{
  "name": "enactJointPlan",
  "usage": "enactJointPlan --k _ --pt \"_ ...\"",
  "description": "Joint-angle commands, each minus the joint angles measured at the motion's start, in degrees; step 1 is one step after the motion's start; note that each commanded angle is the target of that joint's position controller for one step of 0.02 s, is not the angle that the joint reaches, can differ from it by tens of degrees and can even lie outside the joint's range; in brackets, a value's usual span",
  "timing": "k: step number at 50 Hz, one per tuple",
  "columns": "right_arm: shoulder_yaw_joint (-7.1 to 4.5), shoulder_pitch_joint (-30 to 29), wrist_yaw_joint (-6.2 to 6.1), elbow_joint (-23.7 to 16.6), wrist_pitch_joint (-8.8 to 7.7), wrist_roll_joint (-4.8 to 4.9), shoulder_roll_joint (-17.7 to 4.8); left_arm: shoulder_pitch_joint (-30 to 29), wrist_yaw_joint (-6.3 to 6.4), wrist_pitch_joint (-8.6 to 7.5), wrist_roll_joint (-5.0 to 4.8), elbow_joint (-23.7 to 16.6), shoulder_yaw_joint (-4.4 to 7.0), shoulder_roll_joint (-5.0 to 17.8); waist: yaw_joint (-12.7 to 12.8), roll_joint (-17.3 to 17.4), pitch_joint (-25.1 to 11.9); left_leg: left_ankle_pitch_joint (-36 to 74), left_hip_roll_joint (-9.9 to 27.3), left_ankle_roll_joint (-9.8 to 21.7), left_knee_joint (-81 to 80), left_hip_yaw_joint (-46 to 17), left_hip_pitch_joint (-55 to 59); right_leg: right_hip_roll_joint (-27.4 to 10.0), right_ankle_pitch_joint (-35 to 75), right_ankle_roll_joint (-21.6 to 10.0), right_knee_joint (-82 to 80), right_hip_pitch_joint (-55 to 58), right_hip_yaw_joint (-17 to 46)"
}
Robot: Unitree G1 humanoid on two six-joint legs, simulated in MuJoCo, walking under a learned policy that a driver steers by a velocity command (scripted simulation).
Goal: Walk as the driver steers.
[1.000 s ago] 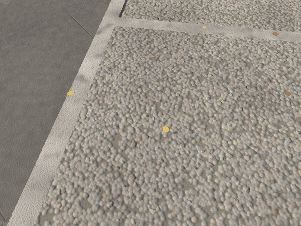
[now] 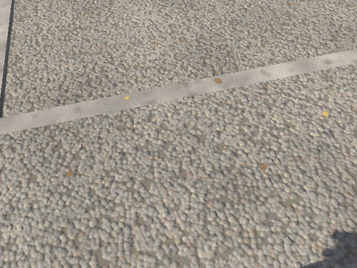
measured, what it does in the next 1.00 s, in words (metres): walks ahead, turning left: left foot, then right foot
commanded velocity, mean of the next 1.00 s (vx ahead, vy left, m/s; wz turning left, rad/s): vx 0.50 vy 0.00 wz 0.52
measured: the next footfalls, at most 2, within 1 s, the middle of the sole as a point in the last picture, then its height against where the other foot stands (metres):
left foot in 0.36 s outside the picture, level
right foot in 0.84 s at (173, 214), level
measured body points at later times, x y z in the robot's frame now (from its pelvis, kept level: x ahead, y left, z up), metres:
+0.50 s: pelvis +0.28 +0.08 -0.01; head +0.31 +0.10 +0.44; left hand +0.32 +0.38 -0.12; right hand +0.46 -0.16 -0.11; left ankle +0.31 +0.16 -0.74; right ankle +0.23 -0.10 -0.65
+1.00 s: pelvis +0.56 +0.12 +0.00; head +0.59 +0.13 +0.45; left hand +0.52 +0.42 -0.10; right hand +0.81 -0.06 -0.12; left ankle +0.44 +0.21 -0.65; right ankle +0.65 +0.05 -0.74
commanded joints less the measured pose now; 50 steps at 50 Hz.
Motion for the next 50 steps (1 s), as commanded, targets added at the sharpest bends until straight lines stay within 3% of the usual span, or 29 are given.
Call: enactJointPlan --k 1,3,7,12,15,16,17,18,19,20,21,22,23,25,27,29,33,35,38,40,41,42,43,44,45,46,47,48,50 --pt "-1.04 2.65 -0.55 -2.46 1.08 -0.11 -2.33 -1.21 0.28 -2.45 0.49 -1.56 2.14 6.11 -0.91 -6.82 -1.88 6.33 2.69 -1.14 -0.50 -3.13 -5.81 -15.63 10.44 -8.95 -16.18 3.79 9.54" --pt "-1.12 -0.22 -0.61 -3.55 1.20 -0.32 -2.02 -0.36 0.81 -2.66 0.87 -0.07 2.42 6.49 -0.44 -6.11 -0.31 11.63 2.45 -1.57 -5.63 -4.20 -9.17 -15.17 12.98 -8.41 -16.76 5.16 5.61" --pt "-0.37 -6.86 0.87 -5.57 0.50 -0.84 -0.45 0.80 1.71 -2.34 0.42 1.69 2.96 8.39 1.74 -4.86 1.57 22.49 1.32 -0.78 -19.98 -0.61 -8.05 -14.25 13.93 -6.71 -17.77 7.15 -1.14" --pt "0.01 -14.39 2.60 -9.86 0.52 -0.85 -0.53 4.83 2.20 -0.55 -1.09 4.75 3.96 10.55 4.18 -3.82 3.95 18.37 0.39 2.18 -28.21 2.79 -11.60 -17.69 18.36 -5.73 -14.54 17.46 -3.94" --pt "-1.03 -12.49 3.22 -11.27 0.84 -0.79 -2.51 3.87 2.71 0.90 -1.64 5.00 4.57 12.72 1.56 -6.11 0.34 9.82 -3.91 5.23 -28.92 7.49 -5.24 -18.03 41.57 -3.87 -5.21 21.37 -6.01" --pt "-1.97 -8.05 3.14 -10.65 1.05 -0.64 -4.09 3.20 2.92 1.45 -1.78 4.82 4.68 13.37 -1.18 -6.89 -2.74 7.19 -6.36 6.62 -28.68 9.14 0.96 -17.41 49.79 -3.02 2.05 21.05 -6.73" --pt "-3.58 0.05 2.67 -8.83 1.15 -0.45 -6.71 2.12 3.08 1.84 -2.07 4.54 4.48 13.33 -5.95 -6.08 -7.11 9.17 -9.04 8.61 -31.82 9.70 12.72 -15.40 50.71 -1.27 13.41 17.15 -8.15" --pt "-5.67 9.21 1.54 -6.74 1.70 -0.34 -11.38 2.88 3.34 1.47 -1.31 3.84 3.71 11.81 -9.82 -1.41 -12.34 10.61 -5.87 11.53 -33.98 1.28 29.91 -12.81 36.15 1.51 29.98 4.69 -8.16" --pt "-6.66 8.23 1.02 -6.98 1.47 0.21 -17.48 8.82 2.36 -0.02 0.79 0.96 0.98 2.95 -2.57 14.20 -16.42 0.79 9.08 22.67 -38.81 -31.31 48.62 -0.59 -19.14 5.67 50.96 -22.04 -3.68" --pt "-5.17 9.32 1.34 -9.00 0.46 -0.47 -13.20 3.48 1.60 -2.38 -1.07 0.58 1.07 6.40 -6.31 6.55 -23.80 -5.48 12.95 24.53 -47.68 -45.63 52.58 1.16 -24.45 4.53 56.95 -28.36 10.53" --pt "-4.28 7.56 1.49 -8.71 -0.32 -1.03 -10.00 -2.47 1.10 -3.64 -3.25 -1.31 1.83 9.34 -7.27 3.77 -16.16 -1.69 11.85 21.37 -49.41 -37.88 48.05 -1.70 -19.21 2.97 55.93 -32.86 11.59" --pt "-3.88 4.17 1.44 -9.07 -0.75 -0.74 -8.63 -3.59 1.37 -4.37 -2.77 -1.62 1.56 8.83 -4.86 -0.18 -10.90 3.76 9.46 19.39 -49.12 -30.94 40.03 -4.26 -14.11 2.10 51.02 -31.64 11.25" --pt "-3.30 0.29 1.30 -9.75 -0.79 -0.70 -6.57 -3.77 1.82 -4.49 -1.09 -1.01 1.88 9.08 -2.47 -1.90 -7.40 10.53 7.26 18.01 -49.38 -25.33 32.27 -6.03 -11.31 2.38 45.97 -28.29 10.99" --pt "-2.62 -2.76 0.77 -11.46 -0.87 -1.66 -4.93 -1.82 1.79 -3.27 -0.13 -0.66 2.45 9.47 0.61 -0.08 -6.17 19.01 4.77 17.61 -51.45 -20.52 24.16 -7.39 -8.29 3.42 41.39 -21.63 11.33" --pt "-2.90 -2.32 0.15 -11.44 -1.00 -1.31 -6.02 -1.62 1.77 -2.10 0.32 -0.72 2.12 7.78 1.29 -0.48 -5.08 24.16 3.67 17.71 -52.52 -16.81 19.64 -7.14 -6.42 5.29 36.33 -20.30 9.84" --pt "-3.33 -0.86 -0.68 -10.97 -0.88 -1.13 -7.61 -5.37 1.87 -1.53 0.46 -1.98 1.52 6.33 0.38 -0.30 -3.30 25.15 1.92 16.70 -53.06 -13.70 16.56 -6.13 -0.52 6.99 28.63 -20.60 8.77" --pt "-3.48 2.02 -1.51 -10.11 -0.04 -0.72 -8.02 -13.72 1.14 -1.93 -0.20 -3.87 0.62 4.72 -3.13 2.30 -2.27 16.80 -1.48 12.90 -51.89 -11.42 13.54 -2.38 14.06 7.75 11.66 -15.10 8.05" --pt "-3.58 3.98 -1.59 -9.36 0.29 -0.45 -8.19 -16.19 0.67 -2.34 -0.83 -4.72 0.82 5.62 -4.11 2.80 -2.13 13.67 -0.29 12.38 -50.52 -14.09 14.88 -1.43 15.52 7.43 8.22 -13.58 8.86" --pt "-3.54 4.69 -1.89 -9.08 0.75 -0.37 -7.53 -15.81 0.05 -3.11 -1.04 -4.91 1.66 7.91 -3.10 3.93 -2.38 11.68 1.93 11.28 -45.51 -19.47 20.15 -1.36 11.07 5.62 4.61 -12.52 10.88" --pt "-3.55 3.24 -1.92 -9.58 1.05 -0.58 -7.10 -10.87 0.12 -3.69 -1.08 -3.67 2.45 9.10 -0.04 5.44 -3.39 14.14 1.76 9.95 -41.09 -21.25 20.88 -1.21 7.56 3.46 2.54 -6.57 9.95" --pt "-2.91 2.86 -1.77 -10.07 1.01 -0.82 -5.27 -5.31 0.47 -3.97 -0.56 -2.33 3.30 10.56 2.75 4.76 -6.87 16.74 -1.02 8.25 -34.74 -19.58 19.34 -2.32 7.45 1.64 1.32 2.30 10.00" --pt "-1.59 3.38 -1.50 -11.11 0.88 -1.67 -1.87 2.84 0.95 -4.08 0.36 -1.60 4.07 13.46 5.98 -1.13 -14.82 9.79 -4.66 6.18 -19.30 -15.02 13.10 -11.43 3.13 -1.80 2.13 16.60 18.71" --pt "-0.55 11.47 -1.47 -12.86 0.37 0.04 1.40 7.56 0.72 -3.29 0.96 0.39 5.14 18.00 2.35 -20.75 -21.27 -15.34 -12.53 2.34 -0.93 -7.67 -7.23 -24.00 -10.44 -11.24 -3.66 33.94 45.77" --pt "-1.43 11.26 -1.67 -11.34 0.34 0.66 -4.65 6.48 0.36 -3.05 -0.44 -0.16 4.08 12.80 3.42 -16.39 -17.80 -14.86 -7.70 1.57 7.12 -8.80 -14.85 -25.16 -23.82 -11.00 -6.71 32.25 51.76" --pt "-2.39 5.10 -1.65 -11.85 0.62 0.25 -7.97 4.02 0.62 -2.71 -0.63 -0.79 3.09 9.24 5.01 -10.76 -10.63 -9.37 -5.76 1.22 9.10 -7.78 -16.54 -22.61 -22.07 -8.48 -7.43 25.69 42.51" --pt "-2.50 1.93 -1.75 -12.46 0.88 -0.44 -7.74 1.30 0.74 -2.31 -0.13 -0.95 2.57 8.24 4.26 -6.85 -6.80 -5.21 -3.81 0.85 8.31 -5.92 -14.80 -20.19 -13.97 -6.96 -7.91 19.12 34.62" --pt "-2.64 -0.10 -1.56 -13.15 0.86 -1.01 -7.03 -0.23 0.84 -2.06 0.04 -0.41 2.16 7.01 3.50 -6.28 -3.75 -2.47 -2.29 0.66 5.79 -5.80 -13.74 -17.97 -7.00 -6.58 -8.99 14.13 28.94" --pt "-2.69 0.08 -1.15 -13.44 1.03 -0.71 -5.97 -0.81 1.02 -2.15 0.39 0.02 1.83 6.39 2.29 -7.82 -2.98 -0.69 -0.79 0.71 4.06 -5.60 -11.22 -16.42 -2.72 -5.94 -10.19 10.96 24.50" --pt "-2.35 0.42 -0.74 -13.75 1.63 -0.13 -3.63 -0.71 1.08 -2.54 -0.03 0.98 1.90 6.16 1.72 -8.81 -2.49 0.45 0.14 0.49 1.59 -4.02 -9.89 -15.23 1.60 -6.38 -12.51 8.78 18.81"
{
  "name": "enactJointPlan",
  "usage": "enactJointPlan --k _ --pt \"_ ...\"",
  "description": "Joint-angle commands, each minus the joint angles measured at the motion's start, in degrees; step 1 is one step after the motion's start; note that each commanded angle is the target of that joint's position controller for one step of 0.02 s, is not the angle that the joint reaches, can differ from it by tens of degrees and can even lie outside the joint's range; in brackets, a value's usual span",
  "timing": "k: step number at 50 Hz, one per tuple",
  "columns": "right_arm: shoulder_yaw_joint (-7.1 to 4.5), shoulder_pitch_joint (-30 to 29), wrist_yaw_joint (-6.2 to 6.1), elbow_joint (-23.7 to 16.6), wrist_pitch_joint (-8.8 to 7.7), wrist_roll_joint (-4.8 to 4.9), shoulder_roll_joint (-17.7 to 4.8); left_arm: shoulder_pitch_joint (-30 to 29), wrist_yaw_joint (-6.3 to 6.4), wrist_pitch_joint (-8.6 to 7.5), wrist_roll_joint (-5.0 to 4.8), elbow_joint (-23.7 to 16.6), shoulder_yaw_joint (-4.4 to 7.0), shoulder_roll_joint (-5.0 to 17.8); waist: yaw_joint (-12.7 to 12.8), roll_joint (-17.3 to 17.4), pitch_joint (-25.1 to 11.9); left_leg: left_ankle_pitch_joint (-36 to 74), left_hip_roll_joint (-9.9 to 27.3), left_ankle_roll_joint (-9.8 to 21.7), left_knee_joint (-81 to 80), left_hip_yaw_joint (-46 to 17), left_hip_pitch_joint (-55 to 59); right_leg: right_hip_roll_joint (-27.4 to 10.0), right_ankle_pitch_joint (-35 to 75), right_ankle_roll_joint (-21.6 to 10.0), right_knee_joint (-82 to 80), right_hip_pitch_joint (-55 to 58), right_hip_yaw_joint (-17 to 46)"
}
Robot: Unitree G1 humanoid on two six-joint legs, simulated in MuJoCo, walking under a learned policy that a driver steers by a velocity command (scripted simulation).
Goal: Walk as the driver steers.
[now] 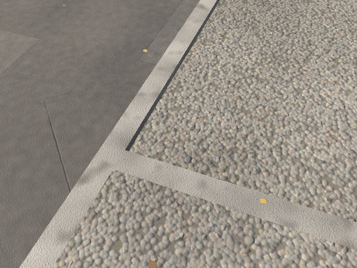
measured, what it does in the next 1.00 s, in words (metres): walks ahead, turning left: left foot, then right foot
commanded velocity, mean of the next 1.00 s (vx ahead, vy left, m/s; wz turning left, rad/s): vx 0.50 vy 0.00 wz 0.51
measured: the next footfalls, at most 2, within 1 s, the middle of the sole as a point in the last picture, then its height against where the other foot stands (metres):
left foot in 0.36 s outside the picture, level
right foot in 0.84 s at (174, 222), level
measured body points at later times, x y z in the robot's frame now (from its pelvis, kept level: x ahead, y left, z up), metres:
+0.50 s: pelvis +0.26 +0.08 -0.01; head +0.30 +0.10 +0.44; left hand +0.30 +0.38 -0.12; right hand +0.48 -0.14 -0.10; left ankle +0.29 +0.16 -0.74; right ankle +0.23 -0.09 -0.65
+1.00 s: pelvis +0.55 +0.12 +0.00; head +0.57 +0.13 +0.45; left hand +0.51 +0.41 -0.11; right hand +0.77 -0.07 -0.12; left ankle +0.44 +0.22 -0.66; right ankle +0.63 +0.05 -0.74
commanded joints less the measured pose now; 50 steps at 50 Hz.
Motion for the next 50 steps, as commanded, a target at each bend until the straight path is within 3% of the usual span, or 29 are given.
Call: enactJointPlan --k 1,4,9,13,15,16,17,18,19,20,21,22,23,24,26,28,33,35,38,40,41,42,43,44,45,46,47,49,50 --pt "-1.10 -1.75 0.39 -5.64 -0.20 0.16 -2.92 1.01 0.30 -0.98 -0.36 -1.59 1.67 6.54 0.88 -8.86 -0.67 3.43 5.39 -0.59 -2.02 -2.02 -11.97 -16.00 3.76 -8.65 -14.54 9.66 14.23" --pt "-0.67 -4.78 0.66 -7.15 -0.02 -0.20 -1.97 1.68 0.46 -0.97 -0.33 -0.21 2.38 8.72 1.17 -7.04 -0.01 8.89 6.03 -1.49 -8.59 -1.64 -14.84 -16.90 10.20 -9.72 -15.98 11.16 9.05" --pt "0.15 -12.30 2.35 -8.81 -0.90 -0.21 -0.57 2.98 0.85 0.03 -0.68 1.52 2.65 10.62 3.80 -5.95 1.78 21.28 4.93 -0.65 -23.79 2.81 -11.35 -15.21 15.49 -7.61 -15.90 12.82 -1.01" --pt "0.08 -16.98 3.62 -11.22 -0.84 -0.02 -1.00 5.57 0.89 1.29 -1.75 3.25 3.18 12.60 4.41 -6.11 3.40 17.87 3.40 1.65 -30.26 5.97 -10.02 -17.21 21.84 -6.29 -13.40 18.36 -4.44" --pt "-0.88 -15.07 3.83 -11.58 -0.51 -0.37 -2.87 5.20 1.20 1.99 -2.35 3.30 3.69 14.36 1.98 -7.86 1.11 12.03 0.18 3.99 -31.39 8.88 -4.56 -17.53 39.82 -5.18 -6.93 20.74 -6.63" --pt "-1.78 -11.21 3.74 -10.92 -0.23 -0.51 -4.49 4.93 1.44 2.41 -2.63 3.20 3.97 15.25 -0.63 -8.66 -1.52 9.42 -2.02 5.46 -31.73 10.31 0.99 -17.29 48.75 -4.60 -0.36 20.98 -7.66" --pt "-3.26 -3.04 3.37 -8.87 0.01 -0.39 -6.83 4.00 1.66 2.78 -2.90 2.94 3.88 15.24 -5.53 -7.75 -5.72 11.80 -4.33 7.51 -35.05 10.99 12.26 -15.93 50.96 -3.26 10.28 17.69 -9.23" --pt "-5.18 7.34 2.31 -6.06 0.58 -0.18 -10.52 4.29 1.94 2.65 -2.07 2.35 3.08 13.45 -10.35 -4.28 -10.75 13.43 -2.62 10.11 -36.74 5.26 29.83 -13.84 39.19 -0.99 25.98 5.64 -9.41" --pt "-5.89 6.50 1.47 -5.95 0.39 0.44 -17.05 8.90 1.20 1.64 0.93 -0.84 0.29 4.58 -3.61 12.30 -13.96 9.08 12.71 19.00 -39.28 -24.39 48.48 -3.46 -17.02 2.51 46.81 -20.59 -7.42" --pt "-4.75 8.07 1.89 -8.22 -0.78 -0.06 -14.34 5.62 0.37 -0.57 -0.65 -2.15 0.18 7.70 -6.52 8.76 -24.57 -2.61 18.94 24.89 -48.86 -45.24 52.85 0.27 -24.94 2.52 56.18 -28.24 7.06" --pt "-3.62 6.41 2.20 -7.29 -1.68 -0.55 -10.48 -0.50 -0.17 -1.74 -2.97 -3.85 1.18 11.33 -7.82 4.32 -16.68 -1.01 16.95 21.22 -50.80 -37.25 48.22 -2.96 -18.93 1.49 55.50 -33.27 8.83" --pt "-3.09 3.51 2.19 -7.06 -2.16 -0.41 -8.96 -1.78 -0.13 -2.42 -2.84 -4.37 0.74 10.57 -5.57 1.26 -10.48 3.32 14.48 19.03 -51.03 -29.80 39.66 -5.31 -13.76 0.76 50.27 -31.94 8.28" --pt "-2.52 -0.64 2.09 -7.52 -2.28 -0.55 -7.41 -1.76 0.30 -2.55 -1.33 -3.56 0.83 10.33 -2.88 -1.93 -6.88 9.87 12.06 17.24 -51.33 -24.45 31.41 -7.14 -10.75 1.14 45.15 -28.11 8.21" --pt "-1.98 -3.23 1.90 -8.31 -2.40 -1.18 -6.05 -0.71 0.39 -2.07 -0.45 -3.16 1.25 10.94 -0.80 -1.08 -5.43 16.34 10.37 16.63 -52.26 -20.86 25.75 -8.24 -8.68 1.60 41.90 -23.96 8.58" --pt "-1.88 -4.52 1.45 -8.38 -2.58 -1.34 -6.15 0.53 0.29 -0.79 0.08 -2.98 1.27 10.10 0.92 -0.53 -4.51 22.69 9.25 17.07 -53.98 -18.17 19.81 -8.26 -7.13 3.20 38.07 -20.34 7.75" --pt "-2.11 -3.31 0.68 -7.38 -2.71 -1.09 -7.18 -1.34 0.44 0.06 0.53 -3.56 0.72 8.28 0.79 -1.12 -3.10 26.06 7.73 16.95 -54.61 -14.37 15.32 -7.46 -3.57 4.95 32.40 -19.53 6.51" --pt "-2.54 1.06 -0.51 -4.85 -2.01 -0.47 -8.62 -12.51 -0.21 -0.04 -0.02 -6.37 -0.60 5.46 -3.53 0.86 -0.67 17.35 3.39 12.41 -53.68 -10.62 10.83 -3.12 14.92 5.87 11.48 -13.84 5.71" --pt "-2.52 3.06 -0.54 -3.55 -1.94 -0.22 -8.57 -14.41 -0.63 -0.35 -0.72 -7.08 -0.38 6.25 -4.33 1.59 -0.65 14.35 4.67 11.77 -52.52 -12.64 12.55 -2.41 16.70 5.42 8.05 -12.26 6.44" --pt "-2.05 4.80 -0.65 -1.93 -1.75 -0.21 -7.05 -14.19 -1.30 -0.96 -0.77 -7.20 0.30 7.92 -4.20 2.91 -0.73 13.64 7.57 10.92 -48.09 -16.31 18.92 -2.97 13.02 3.31 4.88 -12.10 7.49" --pt "-2.06 4.36 -0.55 -1.42 -1.31 -0.49 -6.96 -10.90 -1.27 -1.29 -0.70 -6.56 0.87 8.59 -2.24 4.55 -0.85 18.24 8.11 9.86 -44.78 -17.39 20.97 -2.46 8.14 1.07 3.07 -8.18 5.89" --pt "-1.63 4.22 -0.41 -1.42 -1.19 -0.63 -5.81 -6.34 -0.97 -1.49 -0.33 -5.33 1.61 9.64 0.03 4.35 -3.05 24.19 5.84 8.66 -39.86 -16.20 20.94 -1.86 7.49 -0.65 1.34 -1.56 4.76" --pt "-0.60 4.14 -0.22 -2.06 -1.25 -1.18 -3.36 1.04 -0.71 -1.79 0.43 -4.42 2.35 11.89 3.37 1.40 -9.91 22.91 2.92 6.70 -27.60 -13.04 17.06 -7.80 8.46 -4.05 2.99 10.80 10.12" --pt "0.35 11.13 -0.31 -2.39 -1.76 0.06 -0.76 8.88 -0.62 -1.32 1.03 -2.59 3.91 16.98 3.02 -12.76 -19.04 8.73 -4.94 1.67 -7.29 -5.47 -1.42 -19.32 -0.87 -13.32 1.05 31.86 31.97" --pt "0.42 11.94 -0.42 -2.08 -2.25 0.25 -2.64 11.80 -1.42 -0.88 -0.78 -0.87 3.50 14.25 3.71 -19.29 -18.86 -12.87 -5.98 0.44 2.83 -5.91 -12.50 -23.81 -15.76 -15.74 -7.18 34.95 48.61" --pt "-0.65 6.25 -0.32 -2.40 -2.35 0.67 -6.75 9.22 -1.33 -0.65 -1.56 -1.25 2.37 10.52 4.67 -12.34 -10.50 -9.44 -3.09 0.66 7.04 -7.39 -17.36 -22.61 -22.19 -13.51 -8.68 28.98 44.33" --pt "-0.62 1.10 -0.33 -3.49 -2.39 0.21 -7.01 5.88 -1.09 -0.18 -1.01 -1.94 1.79 9.16 4.12 -7.79 -5.51 -5.23 -0.68 0.80 6.53 -4.66 -17.13 -20.37 -18.52 -11.71 -9.24 21.97 36.70" --pt "-0.54 -2.01 -0.20 -4.38 -2.69 -0.71 -6.32 3.57 -1.01 0.12 -0.49 -1.85 1.31 8.13 3.01 -6.03 -1.48 -1.96 1.17 0.88 3.00 -3.10 -16.43 -18.09 -12.76 -11.49 -10.77 15.37 31.31" --pt "-0.49 -1.35 0.16 -3.92 -2.77 -0.99 -4.49 1.72 -0.85 -0.08 0.16 -1.72 0.59 6.38 0.53 -8.28 -0.55 2.08 4.06 0.75 -2.74 -2.02 -11.15 -14.54 -3.94 -10.59 -13.14 9.15 24.66" --pt "-0.26 -0.69 0.27 -3.47 -2.69 -0.88 -3.40 1.91 -0.82 -0.23 -0.15 -1.38 0.53 6.23 0.15 -8.99 -1.07 2.63 4.34 0.47 -4.67 -1.14 -9.95 -13.75 -0.62 -10.86 -13.93 8.25 22.34"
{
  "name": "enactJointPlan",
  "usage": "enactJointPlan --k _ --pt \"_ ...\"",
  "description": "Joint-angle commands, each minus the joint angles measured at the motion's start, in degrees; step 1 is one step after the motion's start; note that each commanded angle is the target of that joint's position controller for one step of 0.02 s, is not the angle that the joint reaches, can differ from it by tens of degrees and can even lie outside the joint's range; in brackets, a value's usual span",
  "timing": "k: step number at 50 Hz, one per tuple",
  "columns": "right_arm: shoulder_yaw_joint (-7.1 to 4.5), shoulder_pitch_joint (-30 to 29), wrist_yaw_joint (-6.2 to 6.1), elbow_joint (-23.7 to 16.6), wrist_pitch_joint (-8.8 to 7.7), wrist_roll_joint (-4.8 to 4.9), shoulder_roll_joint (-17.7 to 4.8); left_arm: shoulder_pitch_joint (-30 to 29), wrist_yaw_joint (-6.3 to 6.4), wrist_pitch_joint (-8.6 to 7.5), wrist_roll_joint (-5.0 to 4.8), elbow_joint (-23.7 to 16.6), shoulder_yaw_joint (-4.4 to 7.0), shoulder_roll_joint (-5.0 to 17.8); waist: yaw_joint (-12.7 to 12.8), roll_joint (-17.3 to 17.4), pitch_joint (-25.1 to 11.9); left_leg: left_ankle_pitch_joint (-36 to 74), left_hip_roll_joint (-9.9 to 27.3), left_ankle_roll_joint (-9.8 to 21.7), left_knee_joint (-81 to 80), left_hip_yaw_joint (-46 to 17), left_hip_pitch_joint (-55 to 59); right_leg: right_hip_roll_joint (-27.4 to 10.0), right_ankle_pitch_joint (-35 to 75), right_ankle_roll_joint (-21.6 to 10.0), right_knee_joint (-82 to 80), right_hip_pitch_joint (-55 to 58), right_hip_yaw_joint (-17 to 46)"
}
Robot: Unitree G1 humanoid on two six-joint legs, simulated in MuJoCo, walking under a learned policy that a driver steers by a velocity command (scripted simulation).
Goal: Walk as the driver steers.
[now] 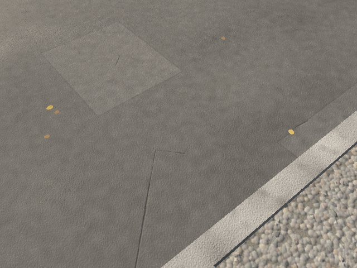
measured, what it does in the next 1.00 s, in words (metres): walks ahead, turning left: left foot, then right foot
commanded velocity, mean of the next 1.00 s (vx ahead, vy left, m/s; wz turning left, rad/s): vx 0.36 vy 0.00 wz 0.39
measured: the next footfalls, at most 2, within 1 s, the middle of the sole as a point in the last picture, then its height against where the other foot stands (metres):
left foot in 0.34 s outside the picture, level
right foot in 0.80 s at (190, 245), level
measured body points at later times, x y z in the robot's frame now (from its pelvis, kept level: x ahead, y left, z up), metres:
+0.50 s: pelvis +0.27 +0.07 +0.00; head +0.31 +0.09 +0.45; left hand +0.34 +0.36 -0.12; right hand +0.45 -0.19 -0.09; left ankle +0.31 +0.15 -0.74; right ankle +0.23 -0.09 -0.66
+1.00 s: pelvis +0.45 +0.07 +0.00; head +0.48 +0.08 +0.45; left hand +0.47 +0.38 -0.09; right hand +0.69 -0.14 -0.10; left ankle +0.39 +0.20 -0.66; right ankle +0.54 -0.01 -0.74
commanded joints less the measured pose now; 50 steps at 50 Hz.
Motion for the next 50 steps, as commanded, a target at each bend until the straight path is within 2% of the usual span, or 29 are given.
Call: enactJointPlan --k 1,5,8,12,14,15,16,17,18,19,20,21,22,23,25,27,30,33,35,38,39,40,41,42,43,44,45,48,50 --pt "-1.15 -1.23 0.17 -4.42 -1.10 -0.29 -3.79 0.24 0.29 -0.89 -0.32 -2.48 1.30 6.43 -0.10 -8.25 -0.79 3.77 5.28 -0.67 -4.64 -1.05 -11.05 -14.88 2.41 -10.35 -15.39 8.48 17.86" --pt "0.04 -8.48 0.49 -6.28 -1.69 -0.79 -1.69 2.41 0.80 -0.64 -1.03 -0.86 2.01 9.41 1.79 -6.24 0.08 14.23 5.60 -1.84 -19.38 0.79 -10.98 -14.08 9.87 -10.23 -17.32 8.65 11.25" --pt "0.41 -13.94 1.23 -7.18 -2.22 -0.32 -1.33 5.23 0.97 -0.10 -1.57 0.60 2.05 10.38 3.83 -6.07 0.89 21.99 3.93 -2.20 -28.73 2.43 -6.93 -13.06 10.98 -9.00 -17.18 8.37 7.62" --pt "0.30 -18.66 2.34 -8.73 -2.35 0.45 -2.27 8.40 1.10 0.86 -1.61 2.81 2.20 11.23 4.75 -6.33 2.05 21.86 2.98 -0.39 -33.65 2.75 -7.13 -16.21 12.05 -7.82 -15.83 14.76 6.36" --pt "0.03 -18.89 2.87 -9.27 -2.24 0.41 -3.22 8.32 1.35 1.46 -1.55 3.51 2.48 11.88 3.65 -6.58 1.81 17.54 2.13 1.53 -34.85 3.29 -5.98 -17.51 17.87 -6.60 -13.28 18.34 4.92" --pt "-0.46 -16.76 2.93 -8.96 -2.15 0.22 -4.23 7.57 1.55 1.71 -1.53 3.51 2.59 12.30 1.88 -6.98 0.26 15.57 0.74 2.72 -35.55 4.40 -2.05 -17.25 26.51 -5.76 -9.82 19.29 3.32" --pt "-1.44 -11.21 2.79 -7.49 -2.01 -0.06 -5.80 6.57 1.82 2.08 -1.55 3.32 2.57 12.35 -1.53 -6.56 -3.33 15.87 -1.16 4.24 -37.16 6.09 6.25 -15.74 36.28 -4.40 -2.52 18.69 0.56" --pt "-2.96 -2.89 2.35 -5.11 -1.77 -0.07 -8.69 6.62 2.27 2.26 -1.06 2.64 2.11 11.38 -5.09 -5.25 -8.60 16.88 -1.34 6.13 -37.26 4.91 18.99 -13.39 38.29 -2.43 8.42 13.85 -2.30" --pt "-4.50 5.42 1.74 -4.12 -1.31 -0.56 -14.16 8.66 2.49 1.55 0.41 -0.03 0.76 8.20 -6.45 3.30 -16.35 15.81 10.83 12.42 -35.81 -14.46 39.85 -8.78 21.42 0.94 28.67 -4.95 -5.36" --pt "-4.58 7.31 2.01 -3.23 -1.27 0.56 -15.38 11.65 1.91 0.08 0.91 -0.34 -0.82 4.11 -4.65 13.29 -21.17 4.11 19.06 19.19 -44.32 -38.48 50.12 -0.21 -20.56 2.81 42.49 -21.98 0.31" --pt "-3.18 7.19 1.98 -3.38 -1.31 0.75 -10.42 6.57 1.17 -1.22 -1.02 -1.07 0.49 9.49 -6.70 8.56 -17.21 -2.28 17.88 17.38 -47.23 -37.56 48.20 -3.22 -20.44 1.91 47.18 -28.71 6.20" --pt "-2.73 2.56 1.87 -4.20 -1.46 0.00 -9.54 1.73 0.89 -2.08 -2.11 -2.78 0.75 10.68 -5.73 6.23 -8.98 8.18 16.06 15.89 -48.10 -29.67 39.77 -5.08 -15.31 1.46 46.04 -30.18 5.19" --pt "-2.57 -1.06 1.80 -4.95 -1.48 -0.59 -8.93 -0.16 1.21 -2.38 -1.01 -3.00 0.70 10.22 -3.92 1.24 -5.76 21.56 13.91 14.86 -47.91 -23.66 32.29 -6.64 -11.72 1.87 43.34 -27.48 4.59" --pt "-2.36 -3.85 1.76 -5.82 -1.39 -1.02 -8.22 -0.34 1.52 -2.08 0.26 -3.14 1.08 10.44 -1.78 -0.27 -4.10 34.77 12.46 14.44 -47.85 -19.09 26.04 -7.72 -10.27 2.84 40.50 -23.69 4.53" --pt "-2.28 -6.13 1.40 -6.50 -1.15 -1.19 -7.45 1.36 1.79 -0.62 0.68 -3.50 1.16 9.30 1.13 0.75 -4.79 46.51 10.37 14.69 -48.19 -14.64 19.13 -7.83 -9.85 4.77 37.02 -17.94 4.51" --pt "-2.85 -6.12 0.64 -6.01 -0.86 -0.94 -9.09 1.03 2.26 0.71 0.61 -3.85 0.71 7.38 1.79 1.26 -4.83 51.18 8.66 14.81 -48.30 -10.96 14.22 -6.08 -7.19 6.64 31.47 -15.68 2.98" --pt "-3.45 -4.19 -0.55 -4.77 0.24 -0.13 -10.51 -3.54 2.47 1.49 0.87 -5.05 0.39 6.57 0.51 2.06 -5.57 48.10 5.37 12.20 -46.56 -8.82 11.41 -3.40 2.74 7.54 21.70 -13.35 2.94" --pt "-3.53 -1.66 -1.69 -3.53 1.93 0.56 -10.39 -10.69 1.91 1.79 0.17 -7.30 -0.17 5.38 -2.01 2.54 -5.69 39.14 4.13 9.03 -45.20 -10.77 10.92 -0.66 10.16 7.40 10.58 -9.66 3.38" --pt "-3.53 -0.99 -2.06 -3.15 2.64 0.18 -10.48 -11.74 1.63 1.83 -0.06 -7.86 0.23 6.46 -2.02 3.85 -6.74 36.45 5.37 8.60 -42.82 -14.84 14.31 -0.11 9.14 6.93 8.12 -8.82 5.48" --pt "-3.16 -3.37 -2.56 -4.16 3.04 0.05 -9.12 -9.40 1.53 1.08 0.35 -7.35 1.29 8.91 0.00 4.49 -6.24 31.74 5.38 7.39 -37.20 -20.53 17.73 -1.02 6.62 4.82 2.22 -6.64 7.32" --pt "-2.88 -4.26 -2.41 -4.61 3.16 0.15 -8.38 -7.24 1.58 0.67 0.63 -6.84 1.42 8.89 1.36 3.94 -7.42 26.12 3.50 6.21 -34.09 -20.50 16.58 -2.32 11.85 3.35 -2.24 -1.31 6.38" --pt "-1.95 -3.00 -2.12 -5.25 2.99 -0.41 -5.62 -4.72 1.94 0.64 1.23 -6.84 1.87 10.95 1.52 -0.66 -11.47 13.91 0.10 4.43 -25.97 -17.52 11.92 -9.75 17.35 -0.02 -2.54 8.86 11.61" --pt "-1.15 6.31 -1.85 -4.55 2.74 -0.59 -2.99 -4.41 2.57 1.64 1.79 -7.44 2.41 13.71 -2.66 -13.58 -14.84 -16.16 -7.39 1.43 -15.65 -9.81 -1.21 -21.55 18.55 -8.58 -2.74 22.77 26.24" --pt "-1.44 7.79 -1.56 -4.52 2.42 0.16 -6.42 -0.71 2.46 2.41 0.44 -5.98 2.72 12.18 -1.47 -17.93 -15.10 -18.80 -4.83 -0.09 -6.76 -6.05 -10.17 -27.65 -1.87 -13.52 -6.99 24.13 40.03" --pt "-2.52 3.91 -1.46 -4.20 2.50 0.50 -10.15 -1.40 2.45 2.31 -0.43 -6.78 1.96 9.12 0.48 -11.52 -9.92 -13.23 -1.89 -1.46 -2.32 -5.88 -13.14 -24.71 -16.63 -11.93 -9.51 20.47 37.45" --pt "-3.07 0.70 -1.53 -4.49 2.97 0.19 -10.95 -3.11 2.52 2.48 -0.38 -6.86 1.84 8.69 0.57 -9.27 -6.29 -9.12 -0.62 -2.49 -0.24 -4.16 -14.29 -21.89 -20.54 -9.29 -10.50 16.46 32.13" --pt "-3.25 -0.37 -1.57 -4.75 3.36 -0.24 -10.82 -4.80 2.61 2.57 -0.44 -6.99 1.74 8.51 0.07 -9.10 -4.20 -6.95 0.60 -3.12 0.40 -2.93 -14.21 -20.03 -19.69 -7.83 -11.50 12.78 27.73" --pt "-2.34 -1.77 -0.78 -5.53 2.90 -0.17 -6.70 -4.78 2.81 1.89 0.09 -6.07 1.83 8.39 0.21 -10.15 -1.77 -0.70 2.83 -3.14 -1.32 0.25 -11.58 -16.40 -13.93 -7.34 -15.55 6.27 17.17" --pt "-1.92 -3.37 -0.33 -6.36 2.35 -0.07 -5.25 -3.56 2.73 1.31 -0.18 -5.33 2.26 8.89 0.95 -9.68 -2.35 1.97 4.14 -3.05 -4.62 0.81 -11.67 -16.98 -11.63 -8.40 -16.96 7.05 13.89"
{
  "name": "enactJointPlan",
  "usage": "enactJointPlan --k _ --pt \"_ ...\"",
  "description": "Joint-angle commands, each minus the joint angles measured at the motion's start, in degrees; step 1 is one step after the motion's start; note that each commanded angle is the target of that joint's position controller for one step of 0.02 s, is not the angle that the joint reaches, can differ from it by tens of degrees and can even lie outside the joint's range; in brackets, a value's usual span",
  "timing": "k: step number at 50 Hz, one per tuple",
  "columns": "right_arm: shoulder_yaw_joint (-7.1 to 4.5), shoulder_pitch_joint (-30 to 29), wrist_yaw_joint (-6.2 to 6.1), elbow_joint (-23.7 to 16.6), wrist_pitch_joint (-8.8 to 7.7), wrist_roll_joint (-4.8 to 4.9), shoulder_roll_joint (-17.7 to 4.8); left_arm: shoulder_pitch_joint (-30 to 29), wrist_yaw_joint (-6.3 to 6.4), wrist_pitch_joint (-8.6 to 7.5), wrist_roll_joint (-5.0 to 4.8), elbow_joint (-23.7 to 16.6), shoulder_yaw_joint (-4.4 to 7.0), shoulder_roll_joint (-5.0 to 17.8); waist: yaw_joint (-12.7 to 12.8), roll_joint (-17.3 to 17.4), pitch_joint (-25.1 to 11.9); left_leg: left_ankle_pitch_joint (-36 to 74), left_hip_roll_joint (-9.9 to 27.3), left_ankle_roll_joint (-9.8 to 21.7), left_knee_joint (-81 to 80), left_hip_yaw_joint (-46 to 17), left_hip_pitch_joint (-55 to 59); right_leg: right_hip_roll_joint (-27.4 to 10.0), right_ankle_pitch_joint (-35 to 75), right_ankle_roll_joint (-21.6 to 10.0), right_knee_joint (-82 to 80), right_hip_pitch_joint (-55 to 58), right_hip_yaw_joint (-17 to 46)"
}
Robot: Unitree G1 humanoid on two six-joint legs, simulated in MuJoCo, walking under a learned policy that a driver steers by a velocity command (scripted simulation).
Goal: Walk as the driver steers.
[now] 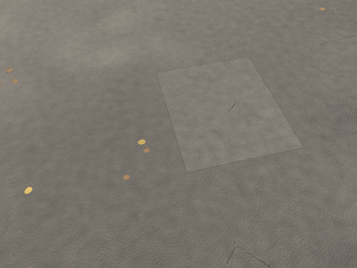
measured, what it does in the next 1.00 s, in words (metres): walks ahead, turning left: left foot, then right foot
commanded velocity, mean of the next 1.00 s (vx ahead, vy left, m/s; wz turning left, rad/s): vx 0.47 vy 0.00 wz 0.60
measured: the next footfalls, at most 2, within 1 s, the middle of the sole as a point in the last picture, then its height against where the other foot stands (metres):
left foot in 0.30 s outside the picture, level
right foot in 0.78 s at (160, 246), level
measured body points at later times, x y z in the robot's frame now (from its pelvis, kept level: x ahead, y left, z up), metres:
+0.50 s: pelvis +0.18 +0.12 +0.01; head +0.20 +0.16 +0.45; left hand +0.28 +0.42 -0.10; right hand +0.32 -0.14 -0.09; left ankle +0.13 +0.18 -0.74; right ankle +0.29 -0.04 -0.67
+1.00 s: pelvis +0.47 +0.19 +0.00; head +0.49 +0.21 +0.45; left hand +0.39 +0.48 -0.11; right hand +0.74 +0.03 -0.10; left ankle +0.40 +0.31 -0.66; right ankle +0.53 +0.10 -0.74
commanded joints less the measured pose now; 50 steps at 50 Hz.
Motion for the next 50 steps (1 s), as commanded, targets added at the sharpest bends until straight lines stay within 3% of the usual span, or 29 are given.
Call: enactJointPlan --k 1,6,10,13,14,15,16,17,18,19,20,21,24,29,33,36,37,38,39,40,41,42,43,44,45,47,50 --pt "-0.77 -1.47 0.63 -4.95 -1.35 0.16 -2.79 0.51 0.13 -1.39 -0.16 -2.40 2.87 9.37 1.28 -8.81 -2.41 4.71 3.80 -0.19 -2.90 -0.16 -7.86 -15.47 -12.97 -9.80 -14.85 8.36 13.95" --pt "-0.14 -5.04 1.83 -6.14 -1.78 0.22 -1.70 0.89 -0.82 -1.58 -0.76 -1.05 4.13 12.12 2.00 -7.67 -2.06 10.58 4.72 0.73 -15.43 1.58 -2.89 -16.55 -8.00 -9.39 -15.42 7.94 6.32" --pt "-0.33 -6.65 2.36 -6.99 -1.35 0.27 -2.65 1.85 -1.65 -1.09 -1.63 0.44 4.68 13.34 2.30 -8.06 -0.95 9.15 4.10 2.10 -22.16 3.70 1.64 -18.06 -8.19 -8.16 -13.76 9.07 3.01" --pt "-1.05 -2.60 2.47 -5.77 -1.01 0.06 -3.38 0.90 -1.80 -0.14 -2.52 1.26 4.62 13.07 -0.84 -6.36 -1.00 8.98 1.34 4.68 -29.26 7.76 11.43 -17.53 -9.53 -5.55 -6.98 6.60 -1.02" --pt "-2.35 2.96 2.09 -3.95 -0.85 0.32 -5.40 1.39 -1.75 -0.06 -1.93 1.52 3.99 11.42 -3.35 -4.42 -2.99 7.78 -1.03 6.21 -31.00 8.18 20.68 -15.22 -4.45 -3.80 1.48 2.61 -4.21" --pt "-4.51 12.75 1.37 -1.77 -0.85 0.87 -10.58 0.79 -1.72 -0.18 -0.21 0.56 2.62 7.69 -7.40 5.50 -6.29 4.44 5.24 10.07 -36.84 -4.33 32.96 -10.06 -5.15 0.14 22.18 -6.67 -9.34" --pt "-5.50 14.35 1.29 -3.08 -1.48 0.61 -18.38 -1.09 -1.54 -1.37 1.24 -4.53 1.31 4.16 -5.58 19.53 -7.52 -6.79 17.07 20.45 -45.26 -36.14 44.51 0.24 -25.20 4.05 41.80 -31.54 -5.80" --pt "-4.08 14.22 1.89 -3.84 -3.06 0.31 -13.55 -3.97 -1.67 -2.95 -0.76 -4.52 2.03 8.50 -7.84 10.86 -8.30 -10.30 19.00 22.25 -49.32 -40.24 44.31 -1.53 -24.15 2.94 49.04 -37.72 4.19" --pt "-2.86 12.09 2.05 -3.97 -4.13 -0.12 -10.11 -4.42 -2.14 -4.06 -2.18 -4.78 2.54 10.35 -6.19 9.27 -5.13 -5.87 17.93 20.56 -48.62 -34.65 41.42 -3.97 -18.66 1.24 48.41 -38.57 5.27" --pt "-2.13 9.07 2.08 -4.59 -4.48 -0.15 -7.77 -3.40 -2.13 -4.52 -1.51 -3.57 2.58 10.28 -4.33 5.73 -3.66 0.38 15.52 18.59 -47.44 -28.24 37.08 -5.95 -13.78 0.98 45.25 -35.31 5.17" --pt "-1.62 6.34 1.93 -5.01 -4.29 -0.01 -6.54 -3.63 -2.02 -4.64 -0.11 -3.03 2.72 10.18 -3.05 3.80 -2.27 6.74 13.35 17.18 -47.59 -23.72 33.15 -6.85 -10.20 1.46 40.62 -32.14 5.22" --pt "-1.21 4.90 1.66 -5.43 -4.21 -0.27 -5.81 -3.82 -2.16 -4.40 0.38 -3.01 2.89 9.93 -1.77 4.31 -1.79 12.03 11.61 16.33 -48.37 -20.79 30.04 -7.08 -7.46 1.83 37.69 -28.55 5.33" --pt "-1.56 5.24 0.55 -4.90 -4.47 -0.16 -6.83 -5.54 -2.37 -3.41 0.41 -3.26 2.53 7.86 -1.01 2.93 -1.59 23.98 9.15 16.03 -49.51 -15.56 27.52 -4.52 -0.20 3.91 30.21 -25.71 3.81" --pt "-1.94 9.40 -0.72 -1.67 -4.22 0.39 -7.29 -15.69 -3.02 -3.30 -0.36 -6.12 1.20 4.74 -3.91 3.96 1.31 24.25 6.03 13.02 -49.19 -11.98 22.91 -0.79 12.48 4.64 11.73 -19.40 3.57" --pt "-2.15 12.20 -1.05 0.93 -3.81 0.99 -6.95 -19.77 -3.77 -3.91 -0.68 -8.10 1.40 5.63 -4.96 3.57 2.63 22.25 7.90 12.00 -46.63 -16.07 25.71 -0.14 14.45 2.95 5.52 -16.99 5.39" --pt "-2.62 11.51 -1.53 1.67 -2.90 0.76 -7.28 -16.94 -3.65 -4.39 -0.72 -7.74 2.15 7.15 -3.32 5.19 1.94 28.96 9.17 10.91 -42.16 -18.38 28.97 0.10 8.43 1.20 4.22 -12.50 5.34" --pt "-2.65 10.77 -1.45 1.44 -2.63 0.62 -7.16 -13.21 -3.27 -4.55 -0.61 -6.95 2.81 8.25 -1.59 6.00 -0.22 36.55 8.17 10.20 -38.37 -18.19 29.04 1.04 5.94 0.12 3.81 -6.86 3.97" --pt "-2.26 9.33 -1.16 0.79 -2.49 0.48 -6.33 -6.31 -2.77 -4.71 -0.34 -5.49 3.79 9.95 2.07 5.71 -5.21 41.99 5.18 8.57 -30.49 -16.37 27.14 0.41 7.63 -1.72 2.61 4.00 3.23" --pt "-1.28 7.59 -0.80 -1.09 -2.49 -0.39 -4.28 3.81 -2.25 -4.64 0.60 -4.52 4.50 12.47 6.60 2.91 -14.79 34.17 1.90 6.76 -15.92 -14.78 18.31 -7.43 6.26 -5.37 6.07 22.18 10.47" --pt "0.56 17.79 -0.41 -1.37 -2.95 0.45 2.24 9.80 -2.19 -3.97 0.81 -2.78 5.33 16.03 2.84 -15.60 -25.69 -4.96 -7.14 2.19 6.07 -9.42 -3.64 -23.20 -2.45 -15.28 3.79 46.02 37.03" --pt "0.13 18.49 -0.50 -0.45 -3.34 1.56 -2.71 9.83 -2.45 -3.69 -0.66 -2.69 4.35 11.48 3.27 -17.07 -25.70 -11.26 -4.07 1.70 14.97 -10.20 -10.55 -25.72 -15.56 -15.60 -2.74 44.69 48.43" --pt "-1.18 11.14 -0.44 -0.92 -3.32 1.98 -7.02 6.19 -1.88 -3.22 -0.81 -3.40 3.37 7.67 4.64 -10.77 -14.95 -6.48 -1.12 1.37 16.37 -8.81 -13.38 -22.79 -18.32 -12.69 -4.98 35.62 38.79" --pt "-1.37 6.25 -0.58 -2.04 -3.22 1.32 -7.76 2.91 -1.56 -2.74 -0.35 -3.33 2.98 6.81 3.90 -5.66 -8.24 -1.96 1.25 1.26 14.53 -6.08 -11.93 -20.46 -12.64 -10.72 -6.07 26.09 30.44" --pt "-1.49 3.19 -0.44 -2.88 -3.27 0.40 -6.87 1.19 -1.50 -2.54 0.05 -2.60 2.69 5.99 2.69 -4.15 -3.42 0.24 2.91 1.35 11.80 -5.33 -10.17 -18.21 -6.06 -10.07 -7.74 18.13 24.68" --pt "-1.58 3.45 -0.14 -3.08 -3.04 0.44 -5.69 0.32 -1.40 -2.79 0.68 -2.10 2.44 5.39 0.89 -5.83 -2.03 1.72 4.59 1.72 9.72 -5.40 -7.11 -16.56 -2.37 -9.44 -9.25 13.26 20.32" --pt "-1.09 4.50 0.17 -3.05 -2.23 1.06 -2.65 -0.34 -1.45 -3.40 0.15 -1.13 2.60 5.15 -0.42 -7.23 -0.80 2.03 5.75 1.98 6.38 -4.18 -4.77 -15.42 0.23 -9.71 -12.41 9.17 14.65" --pt "-0.40 0.70 0.44 -5.04 -1.71 0.39 -0.87 0.17 -1.46 -4.03 -0.44 0.54 3.52 7.81 -0.39 -5.74 1.22 6.16 7.16 1.37 -0.42 -3.45 -7.81 -16.92 5.36 -11.11 -15.43 8.30 9.28"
